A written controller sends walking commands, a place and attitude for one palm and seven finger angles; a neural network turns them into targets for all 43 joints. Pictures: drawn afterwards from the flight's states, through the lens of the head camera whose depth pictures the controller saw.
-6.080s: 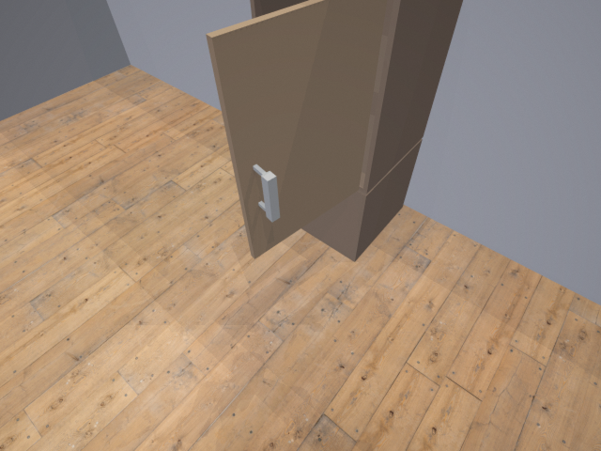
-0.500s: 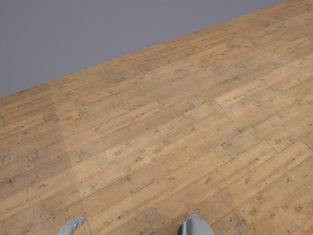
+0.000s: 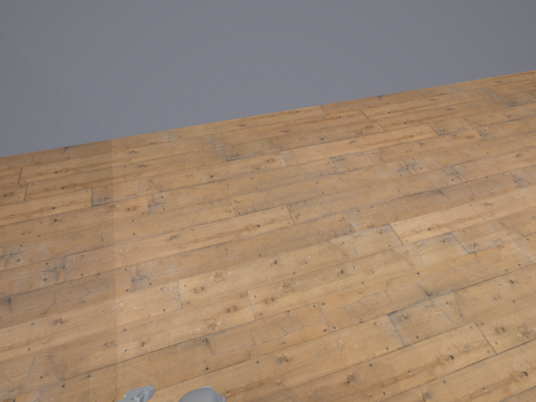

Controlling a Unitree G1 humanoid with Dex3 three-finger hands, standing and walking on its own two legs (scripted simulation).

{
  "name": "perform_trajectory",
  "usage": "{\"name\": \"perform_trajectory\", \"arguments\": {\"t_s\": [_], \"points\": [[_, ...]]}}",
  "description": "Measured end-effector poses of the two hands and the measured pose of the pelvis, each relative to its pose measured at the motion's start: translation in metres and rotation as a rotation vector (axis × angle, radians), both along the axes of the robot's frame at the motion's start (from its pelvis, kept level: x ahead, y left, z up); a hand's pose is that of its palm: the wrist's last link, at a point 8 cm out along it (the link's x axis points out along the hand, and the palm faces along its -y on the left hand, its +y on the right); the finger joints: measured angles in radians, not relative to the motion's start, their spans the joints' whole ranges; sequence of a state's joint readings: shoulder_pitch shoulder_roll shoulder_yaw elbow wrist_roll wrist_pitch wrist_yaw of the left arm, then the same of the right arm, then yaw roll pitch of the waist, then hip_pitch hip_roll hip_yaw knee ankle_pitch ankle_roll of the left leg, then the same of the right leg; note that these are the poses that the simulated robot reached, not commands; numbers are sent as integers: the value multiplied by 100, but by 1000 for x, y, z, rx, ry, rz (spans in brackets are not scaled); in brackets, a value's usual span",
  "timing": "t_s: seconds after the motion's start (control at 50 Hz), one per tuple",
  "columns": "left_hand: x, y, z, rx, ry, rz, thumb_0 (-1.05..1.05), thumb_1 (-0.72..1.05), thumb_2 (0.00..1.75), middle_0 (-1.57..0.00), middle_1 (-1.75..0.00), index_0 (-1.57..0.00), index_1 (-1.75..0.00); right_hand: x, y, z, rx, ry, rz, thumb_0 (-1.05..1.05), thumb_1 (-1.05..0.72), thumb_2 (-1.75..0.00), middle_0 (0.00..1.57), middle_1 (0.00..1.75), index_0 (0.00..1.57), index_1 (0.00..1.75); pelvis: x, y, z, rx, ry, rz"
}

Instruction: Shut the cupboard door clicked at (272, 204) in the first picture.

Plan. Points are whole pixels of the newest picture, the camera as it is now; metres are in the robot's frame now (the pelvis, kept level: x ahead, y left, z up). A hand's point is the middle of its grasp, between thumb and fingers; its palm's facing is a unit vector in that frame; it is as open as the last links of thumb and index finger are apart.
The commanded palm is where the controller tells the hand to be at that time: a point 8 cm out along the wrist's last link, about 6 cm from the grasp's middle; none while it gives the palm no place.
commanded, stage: walk to a spot facing it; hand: left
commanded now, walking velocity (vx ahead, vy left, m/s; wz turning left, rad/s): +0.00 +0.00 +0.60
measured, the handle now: out of the picture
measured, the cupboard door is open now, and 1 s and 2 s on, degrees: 80 80 80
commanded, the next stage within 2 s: none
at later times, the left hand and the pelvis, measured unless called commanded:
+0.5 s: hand out of the picture +0.06 +0.20 -0.16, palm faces +0.29 -0.90 -0.32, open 7.3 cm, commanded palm none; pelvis +0.03 -0.04 -0.01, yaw +18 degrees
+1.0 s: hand out of the picture -0.02 +0.19 -0.17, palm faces +0.58 -0.77 -0.26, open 7.3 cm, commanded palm none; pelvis +0.04 -0.03 +0.00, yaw +35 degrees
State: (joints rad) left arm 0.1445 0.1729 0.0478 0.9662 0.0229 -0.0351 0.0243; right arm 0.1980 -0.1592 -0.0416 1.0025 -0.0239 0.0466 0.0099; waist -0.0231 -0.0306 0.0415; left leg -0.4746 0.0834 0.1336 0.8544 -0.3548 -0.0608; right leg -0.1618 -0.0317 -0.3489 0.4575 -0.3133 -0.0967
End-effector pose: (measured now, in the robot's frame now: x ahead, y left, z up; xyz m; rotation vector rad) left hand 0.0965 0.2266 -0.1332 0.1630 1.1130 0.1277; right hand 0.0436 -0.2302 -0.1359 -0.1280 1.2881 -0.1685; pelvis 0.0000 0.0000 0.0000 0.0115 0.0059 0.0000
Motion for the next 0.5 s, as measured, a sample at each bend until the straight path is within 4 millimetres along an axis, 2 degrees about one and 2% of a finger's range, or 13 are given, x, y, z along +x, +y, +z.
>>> {"name": "perform_trajectory", "arguments": {"t_s": [0.1,0.14,0.18,0.26,0.38,0.44,0.5], "points": [[-35,26,-22,3,98,89,-1,92,90,-20,-30,-21,-30,57,3,-1,-40,-72,106,0,-91,-90,19,30,20,30,14,9,-13,-2,-6,58],[-48,37,-31,10,144,120,-1,92,90,-20,-30,-21,-30,73,4,-4,-62,-108,133,0,-91,-90,19,30,20,30,17,15,-21,-4,-2,84],[-54,46,-30,28,175,143,0,92,90,-20,-30,-20,-30,80,4,-3,-74,-112,159,0,-91,-90,20,30,20,30,16,15,-21,1,-4,103],[-54,55,-15,56,154,197,0,91,90,-20,-30,-20,-30,85,-1,-1,-85,-62,217,0,-91,-90,20,30,20,30,17,10,-13,-13,9,152],[-48,47,5,97,96,244,0,91,90,-20,-30,-20,-30,99,-18,-4,-65,-24,281,0,-91,-90,20,30,20,30,20,-11,-7,-28,24,225],[-48,33,7,119,63,267,0,91,90,-20,-30,-20,-30,113,-31,-12,-47,-29,301,0,-91,-90,20,30,20,30,25,-28,-13,-15,31,266],[-59,14,11,123,62,296,0,91,90,-20,-30,-20,-30,132,-41,-14,-42,-31,330,1,-91,-90,20,30,20,30,28,-39,-11,-6,21,310]]}}
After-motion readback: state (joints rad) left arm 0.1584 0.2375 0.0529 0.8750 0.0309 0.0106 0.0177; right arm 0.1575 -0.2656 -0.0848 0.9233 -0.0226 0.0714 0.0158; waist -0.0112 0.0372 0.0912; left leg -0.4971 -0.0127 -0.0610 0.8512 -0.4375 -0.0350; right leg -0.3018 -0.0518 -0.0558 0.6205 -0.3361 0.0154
